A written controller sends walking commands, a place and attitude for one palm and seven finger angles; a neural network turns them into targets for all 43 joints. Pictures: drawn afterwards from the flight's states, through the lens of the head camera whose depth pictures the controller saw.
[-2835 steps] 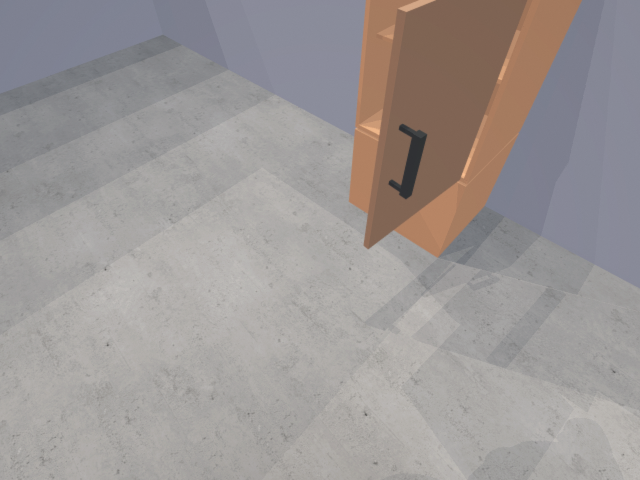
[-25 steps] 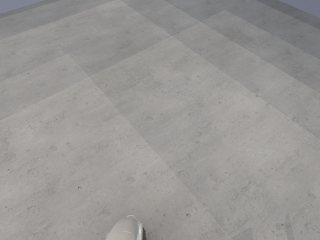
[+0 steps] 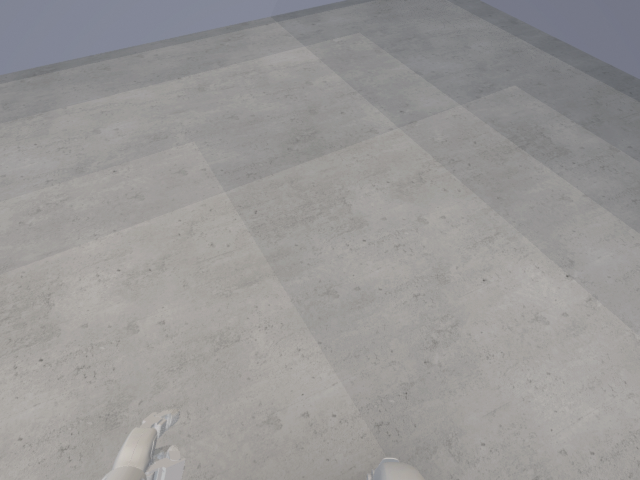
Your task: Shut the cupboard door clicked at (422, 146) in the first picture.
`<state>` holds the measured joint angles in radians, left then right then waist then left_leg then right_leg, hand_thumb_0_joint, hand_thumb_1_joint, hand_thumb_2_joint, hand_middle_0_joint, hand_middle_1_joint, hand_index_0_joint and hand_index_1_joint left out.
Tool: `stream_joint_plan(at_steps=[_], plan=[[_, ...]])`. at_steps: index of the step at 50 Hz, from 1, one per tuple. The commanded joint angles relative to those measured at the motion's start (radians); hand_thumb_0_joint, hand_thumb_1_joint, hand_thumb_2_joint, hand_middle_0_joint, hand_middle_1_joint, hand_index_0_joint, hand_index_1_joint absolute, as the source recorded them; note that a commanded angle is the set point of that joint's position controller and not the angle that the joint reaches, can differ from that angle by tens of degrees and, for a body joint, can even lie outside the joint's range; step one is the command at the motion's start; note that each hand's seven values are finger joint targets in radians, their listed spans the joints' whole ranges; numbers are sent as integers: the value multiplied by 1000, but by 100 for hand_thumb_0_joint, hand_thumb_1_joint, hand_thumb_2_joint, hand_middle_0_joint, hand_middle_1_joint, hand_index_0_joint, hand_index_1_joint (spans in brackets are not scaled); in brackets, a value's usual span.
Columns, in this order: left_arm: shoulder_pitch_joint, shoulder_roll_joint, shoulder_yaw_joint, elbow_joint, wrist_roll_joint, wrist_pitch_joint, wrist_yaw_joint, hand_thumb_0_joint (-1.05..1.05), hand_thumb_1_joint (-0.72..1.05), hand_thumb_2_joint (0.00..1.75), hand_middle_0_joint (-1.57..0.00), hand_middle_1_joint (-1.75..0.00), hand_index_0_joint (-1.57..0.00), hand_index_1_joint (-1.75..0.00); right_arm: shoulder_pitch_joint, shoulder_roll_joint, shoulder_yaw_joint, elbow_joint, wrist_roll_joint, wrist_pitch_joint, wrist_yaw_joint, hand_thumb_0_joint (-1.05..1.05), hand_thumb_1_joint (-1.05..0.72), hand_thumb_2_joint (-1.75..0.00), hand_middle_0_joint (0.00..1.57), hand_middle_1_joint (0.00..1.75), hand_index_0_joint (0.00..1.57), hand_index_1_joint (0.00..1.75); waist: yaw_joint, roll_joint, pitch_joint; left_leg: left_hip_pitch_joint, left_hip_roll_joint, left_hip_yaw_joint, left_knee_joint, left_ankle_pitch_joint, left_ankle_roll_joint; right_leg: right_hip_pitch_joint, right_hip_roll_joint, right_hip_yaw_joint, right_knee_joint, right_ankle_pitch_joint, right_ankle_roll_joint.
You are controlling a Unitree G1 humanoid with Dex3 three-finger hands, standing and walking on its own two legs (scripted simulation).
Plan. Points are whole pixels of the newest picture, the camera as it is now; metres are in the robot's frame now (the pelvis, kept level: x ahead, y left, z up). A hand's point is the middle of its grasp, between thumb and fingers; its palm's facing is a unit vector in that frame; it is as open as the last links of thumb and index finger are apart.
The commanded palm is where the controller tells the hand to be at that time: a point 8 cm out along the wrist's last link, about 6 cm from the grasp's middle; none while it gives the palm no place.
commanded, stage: turn to face it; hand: left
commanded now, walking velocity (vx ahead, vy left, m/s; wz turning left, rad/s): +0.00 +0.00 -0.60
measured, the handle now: out of the picture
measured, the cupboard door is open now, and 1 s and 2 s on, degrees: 44 44 44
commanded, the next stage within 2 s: none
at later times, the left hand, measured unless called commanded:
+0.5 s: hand out of the picture +0.07 +0.16 -0.17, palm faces +0.03 -0.98 -0.20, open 7.3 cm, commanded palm none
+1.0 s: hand (212, 393) +0.27 +0.17 -0.16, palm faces -0.38 -0.90 -0.23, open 7.4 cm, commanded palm none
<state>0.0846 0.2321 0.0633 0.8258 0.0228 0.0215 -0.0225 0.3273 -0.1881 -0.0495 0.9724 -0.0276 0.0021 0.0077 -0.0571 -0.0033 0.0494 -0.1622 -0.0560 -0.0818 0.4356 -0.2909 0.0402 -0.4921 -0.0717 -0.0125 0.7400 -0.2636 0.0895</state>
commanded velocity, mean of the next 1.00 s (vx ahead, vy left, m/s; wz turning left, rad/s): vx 0.00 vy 0.00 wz -0.60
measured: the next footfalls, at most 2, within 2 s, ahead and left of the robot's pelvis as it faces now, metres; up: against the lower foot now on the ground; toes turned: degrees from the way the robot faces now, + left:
right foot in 0.06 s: +0.12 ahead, -0.13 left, +0.00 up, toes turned -2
left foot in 0.56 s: +0.15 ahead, +0.08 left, +0.00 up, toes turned -8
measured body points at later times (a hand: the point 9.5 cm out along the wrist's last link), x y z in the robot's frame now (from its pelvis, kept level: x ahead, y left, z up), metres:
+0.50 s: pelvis +0.08 -0.02 +0.00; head +0.13 -0.02 +0.45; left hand +0.07 +0.21 -0.16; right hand +0.20 -0.26 -0.14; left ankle +0.09 +0.09 -0.71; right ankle +0.08 -0.13 -0.74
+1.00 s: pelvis +0.08 +0.01 +0.00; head +0.11 +0.02 +0.45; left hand +0.29 +0.22 -0.14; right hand -0.01 -0.24 -0.13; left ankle +0.11 +0.09 -0.74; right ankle +0.00 -0.13 -0.67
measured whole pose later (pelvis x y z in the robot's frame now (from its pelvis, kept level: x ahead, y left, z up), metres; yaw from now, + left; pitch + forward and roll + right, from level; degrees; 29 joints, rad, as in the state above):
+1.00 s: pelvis +0.08 +0.01 +0.00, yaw -25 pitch -1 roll -3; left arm 0.15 0.28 0.10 0.89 0.03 0.10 -0.03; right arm 0.28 -0.21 -0.04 0.95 -0.03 0.01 -0.03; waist -0.02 -0.01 0.07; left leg -0.19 0.12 0.27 0.49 -0.28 0.04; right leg -0.43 -0.06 -0.03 0.97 -0.39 0.06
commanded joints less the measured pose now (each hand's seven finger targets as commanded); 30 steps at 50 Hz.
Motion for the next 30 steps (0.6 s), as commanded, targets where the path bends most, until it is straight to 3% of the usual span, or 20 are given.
stream_joint_plan(at_steps=[1,2,3,4,5,6,8,10,12,14,17,22,24,26,27,28,29,30], plan=[[129,74,23,-38,-4,-41,16,0,90,90,-20,-30,-20,-30,-49,-183,-46,-69,9,-20,-26,0,-90,-90,20,30,20,30,90,120,-70,-87,186,-162,56,372,77,293,54,-44,-258,129,-25],[213,112,30,-6,-1,-53,23,0,90,90,-20,-30,-20,-30,-33,-147,-38,-64,17,-27,-22,0,-90,-90,20,30,20,30,120,19,-118,-183,136,-117,150,250,34,481,-16,22,-324,223,-46],[300,192,42,23,11,-65,37,0,90,90,-20,-30,-20,-30,17,-77,-24,-66,24,-36,-17,0,-90,-90,20,30,20,30,139,-237,-219,-341,10,8,388,-72,-22,677,-255,290,-361,371,-139],[322,210,35,36,4,-62,38,0,90,90,-20,-30,-20,-30,58,-90,-26,-69,20,-24,-28,0,-90,-90,20,30,20,30,117,-274,-217,-346,-22,33,575,-389,-39,589,-403,434,-416,437,-247],[253,168,20,26,0,-54,43,0,90,90,-20,-30,-20,-30,83,-90,-25,-55,15,-12,-30,0,-90,-90,20,30,20,30,86,-172,-132,-314,30,5,614,-352,-31,467,-372,378,-447,325,-281],[180,113,11,27,1,-59,46,0,90,90,-20,-30,-20,-30,72,-81,-21,-26,8,-5,-32,0,-90,-90,20,30,20,30,60,-242,-76,-318,64,-1,628,-277,-36,382,-307,367,-475,318,-272],[138,61,-8,42,-6,-61,44,0,90,90,-20,-30,-20,-30,30,-63,-8,-11,8,-2,-28,0,-90,-90,20,30,20,30,39,-177,-41,-272,93,39,559,-161,-57,335,-210,218,-451,529,-254],[163,60,-5,70,-7,-65,44,0,90,90,-20,-30,-20,-30,15,-38,4,-5,11,3,-25,0,-90,-90,20,30,20,30,38,-156,-89,-242,86,87,471,-131,-73,388,-162,145,-400,782,-238],[206,80,2,91,-7,-62,44,0,90,90,-20,-30,-20,-30,-29,-43,3,-16,13,12,-28,0,-90,-90,20,30,20,30,53,-151,-106,-246,76,108,444,-115,-88,418,-158,162,-382,899,-241],[236,81,17,108,-5,-54,47,0,90,90,-20,-30,-20,-30,-64,-45,-4,-29,11,21,-33,0,-90,-90,20,30,20,30,62,-136,-121,-281,67,104,455,-106,-96,459,-156,201,-378,899,-245],[253,103,30,113,-3,-39,50,0,90,90,-20,-30,-20,-30,-127,-61,-9,-55,16,25,-37,0,-90,-90,20,30,20,30,77,-116,-135,-323,68,85,467,-110,-99,492,-158,253,-382,779,-263],[260,117,49,104,4,-18,51,0,90,90,-20,-30,-20,-30,-219,-71,-13,-106,23,20,-44,0,-90,-90,20,30,20,30,92,-155,-123,-294,64,64,359,-143,-90,447,-159,335,-368,624,-286],[229,126,56,95,4,-10,49,0,90,90,-20,-30,-20,-30,-208,-70,-14,-109,27,15,-46,0,-90,-90,20,30,20,30,77,-154,-112,-195,56,55,242,-111,-82,360,-147,361,-348,549,-270],[179,122,58,76,-5,-1,45,0,90,90,-20,-30,-20,-30,-130,-82,-17,-89,29,5,-50,0,-90,-90,20,30,20,30,30,-121,-117,25,59,69,27,57,-79,198,-86,333,-305,370,-204],[177,85,50,63,-13,3,42,0,90,90,-20,-30,-20,-30,-99,-129,-21,-83,23,-7,-55,0,-90,-90,20,30,20,30,19,-6,-128,157,168,-6,-80,105,-60,74,4,267,-229,177,-157],[205,37,42,46,-21,5,32,0,90,90,-20,-30,-20,-30,-87,-219,-38,-96,8,-13,-57,0,-90,-90,20,30,20,30,24,276,-134,228,417,-254,-149,242,30,-85,139,126,-29,-249,-94],[183,66,43,38,-10,12,31,0,90,90,-20,-30,-20,-30,-80,-248,-42,-106,3,-1,-63,0,-90,-90,20,30,20,30,12,252,-103,126,522,-284,-152,305,117,-68,115,70,181,-376,-71],[197,81,49,36,-2,18,25,0,90,90,-20,-30,-20,-30,-129,-221,-29,-128,1,3,-62,0,-90,-90,20,30,20,30,43,168,-59,17,506,-226,-164,222,144,-36,81,80,285,-325,-67]])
